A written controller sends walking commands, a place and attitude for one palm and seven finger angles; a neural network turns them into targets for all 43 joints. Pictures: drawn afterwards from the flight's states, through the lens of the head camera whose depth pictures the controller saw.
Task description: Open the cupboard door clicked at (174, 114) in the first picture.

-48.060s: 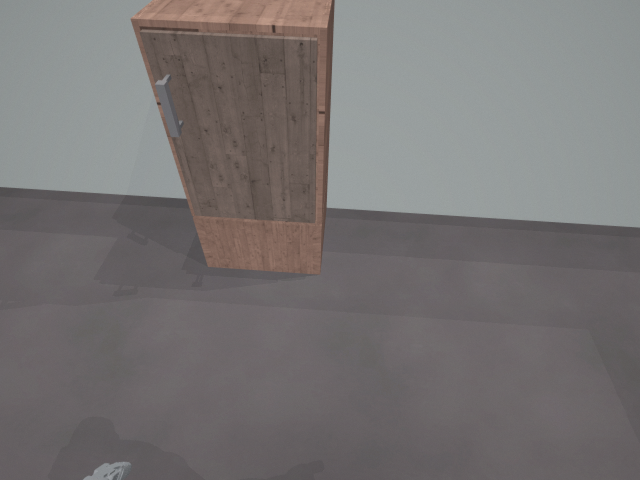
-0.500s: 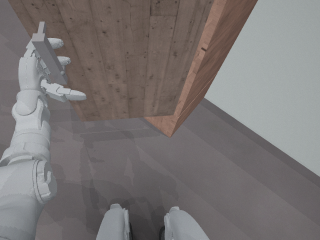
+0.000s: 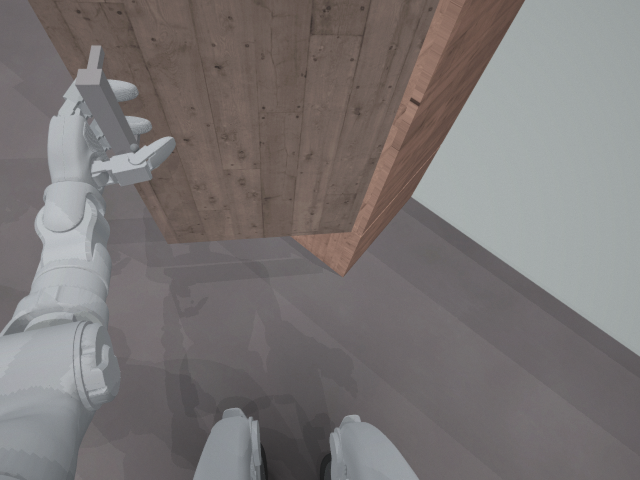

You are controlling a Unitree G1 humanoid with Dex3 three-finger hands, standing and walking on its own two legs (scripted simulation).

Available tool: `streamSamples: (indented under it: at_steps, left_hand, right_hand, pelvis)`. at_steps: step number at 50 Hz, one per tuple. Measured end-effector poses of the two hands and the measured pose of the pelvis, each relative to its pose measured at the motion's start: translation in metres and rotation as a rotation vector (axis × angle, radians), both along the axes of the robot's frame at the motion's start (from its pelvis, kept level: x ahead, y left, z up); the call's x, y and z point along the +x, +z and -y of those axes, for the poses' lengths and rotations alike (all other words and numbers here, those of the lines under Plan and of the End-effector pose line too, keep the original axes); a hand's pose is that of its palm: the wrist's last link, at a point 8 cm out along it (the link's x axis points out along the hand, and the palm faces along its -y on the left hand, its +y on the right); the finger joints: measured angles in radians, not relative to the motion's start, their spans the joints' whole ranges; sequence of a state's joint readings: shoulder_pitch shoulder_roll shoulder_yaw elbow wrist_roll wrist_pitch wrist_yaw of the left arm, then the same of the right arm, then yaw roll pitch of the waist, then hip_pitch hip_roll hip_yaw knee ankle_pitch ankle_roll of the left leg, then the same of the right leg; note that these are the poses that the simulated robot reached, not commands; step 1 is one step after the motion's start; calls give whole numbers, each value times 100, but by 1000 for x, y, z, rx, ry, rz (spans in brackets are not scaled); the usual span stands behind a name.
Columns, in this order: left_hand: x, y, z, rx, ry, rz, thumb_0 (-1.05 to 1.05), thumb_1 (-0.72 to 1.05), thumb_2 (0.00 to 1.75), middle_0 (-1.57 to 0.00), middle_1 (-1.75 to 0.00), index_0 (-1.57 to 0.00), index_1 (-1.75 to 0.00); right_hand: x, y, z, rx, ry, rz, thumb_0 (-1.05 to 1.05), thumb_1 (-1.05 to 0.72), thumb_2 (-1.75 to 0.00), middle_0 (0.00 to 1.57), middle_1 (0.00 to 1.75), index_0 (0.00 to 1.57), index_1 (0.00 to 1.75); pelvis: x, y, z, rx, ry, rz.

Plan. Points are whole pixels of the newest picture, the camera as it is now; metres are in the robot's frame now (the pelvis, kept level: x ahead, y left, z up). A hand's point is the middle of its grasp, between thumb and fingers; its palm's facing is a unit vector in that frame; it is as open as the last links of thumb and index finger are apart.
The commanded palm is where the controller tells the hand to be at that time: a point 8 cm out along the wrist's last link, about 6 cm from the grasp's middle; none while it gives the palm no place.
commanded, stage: close the thumb around the handle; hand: left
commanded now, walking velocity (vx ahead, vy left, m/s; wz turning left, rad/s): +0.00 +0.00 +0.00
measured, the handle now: (116, 112) +0.55 +0.22 +0.06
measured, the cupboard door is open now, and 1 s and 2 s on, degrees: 46 70 87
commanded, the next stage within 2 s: pull the door open along its arc in 0.28 s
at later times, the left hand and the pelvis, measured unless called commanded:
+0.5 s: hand (135, 146) +0.51 +0.19 +0.06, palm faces +0.07 -1.00 -0.01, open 5.7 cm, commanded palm +0.47 +0.23 +0.06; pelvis +0.00 +0.00 +0.00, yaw +0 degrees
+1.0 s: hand (174, 257) +0.36 +0.14 +0.06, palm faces +0.21 -0.97 +0.10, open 6.3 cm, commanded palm +0.30 +0.21 +0.06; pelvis +0.02 -0.01 +0.02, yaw +0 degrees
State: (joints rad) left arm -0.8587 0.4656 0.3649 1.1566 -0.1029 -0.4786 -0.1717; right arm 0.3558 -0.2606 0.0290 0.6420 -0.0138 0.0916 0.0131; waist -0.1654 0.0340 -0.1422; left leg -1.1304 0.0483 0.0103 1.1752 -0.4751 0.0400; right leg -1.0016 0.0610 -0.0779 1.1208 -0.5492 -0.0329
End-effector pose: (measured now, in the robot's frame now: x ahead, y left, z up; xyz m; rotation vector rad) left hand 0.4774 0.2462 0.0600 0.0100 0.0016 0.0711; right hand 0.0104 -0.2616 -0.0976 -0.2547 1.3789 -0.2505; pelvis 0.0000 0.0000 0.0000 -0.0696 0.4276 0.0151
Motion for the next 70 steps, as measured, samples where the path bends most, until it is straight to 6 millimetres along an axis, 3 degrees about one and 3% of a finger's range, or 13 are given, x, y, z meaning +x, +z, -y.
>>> streamSamples:
  at_steps: [10, 24, 30, 38, 43, 49, 56, 61, 70]
  left_hand:
    - [2, -1, 0, 3, 7, -10, 0, 71, 82, -38, -133, -37, -133]
    - [4, -1, 0, 1, 0, -9, 0, 72, 82, -37, -135, -36, -135]
    - [-6, -1, 1, -1, -1, -9, 0, 73, 79, -37, -135, -36, -135]
    - [-47, -1, 9, -3, -21, -3, 0, 71, 73, -36, -135, -35, -135]
    - [-90, -1, 23, -15, -48, 6, 0, 69, 71, -35, -135, -35, -135]
    - [-144, -4, 56, -102, 118, 21, 2, 66, 71, -36, -134, -36, -132]
    - [-177, -3, 86, -61, 276, 44, 1, 64, 73, -38, -133, -36, -130]
    - [-190, 0, 102, -30, 362, 25, 1, 64, 74, -37, -131, -35, -131]
    - [-218, 3, 132, -20, 383, -25, 1, 66, 75, -32, -131, -35, -133]
  right_hand:
    - [-4, -1, -1, 5, 0, -14, 0, -91, -90, 20, 30, 21, 30]
    - [-9, 0, 2, -5, -15, -19, 0, -91, -90, 20, 30, 21, 30]
    - [-5, 2, 1, 12, -31, 0, 0, -91, -90, 20, 30, 21, 30]
    - [26, 10, -3, 53, -29, 86, 1, -91, -90, 20, 30, 21, 30]
    - [65, 18, -6, 77, 10, 199, 1, -91, -90, 20, 30, 21, 30]
    - [121, 25, -14, 110, 115, 355, 1, -91, -90, 20, 30, 20, 30]
    - [167, 24, -27, 150, 237, 465, 1, -91, -90, 20, 30, 20, 30]
    - [174, 22, -31, 185, 266, 487, 1, -91, -90, 20, 30, 20, 30]
    - [154, 19, -11, 191, 249, 450, 1, -91, -90, 20, 30, 21, 30]
  pelvis:
    - [0, -1, 0, -1, 4, -2]
    - [-1, -1, 3, 0, -3, -6]
    - [3, 3, 3, 8, -15, 5]
    - [15, 15, 3, 23, -26, 40]
    - [21, 23, 3, 31, -30, 71]
    - [20, 24, 4, 45, -27, 102]
    - [10, 16, 17, 60, 1, 130]
    - [5, 15, 28, 67, 18, 147]
    - [9, 23, 47, 88, 32, 173]
